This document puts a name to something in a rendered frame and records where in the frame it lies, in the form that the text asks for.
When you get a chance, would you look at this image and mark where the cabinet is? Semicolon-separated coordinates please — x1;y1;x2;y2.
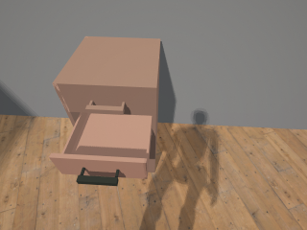
52;36;161;173

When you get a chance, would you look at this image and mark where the handle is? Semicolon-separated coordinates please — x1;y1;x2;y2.
85;104;125;115
76;167;119;186

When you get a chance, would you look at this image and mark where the drawer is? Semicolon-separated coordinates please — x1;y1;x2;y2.
49;112;153;179

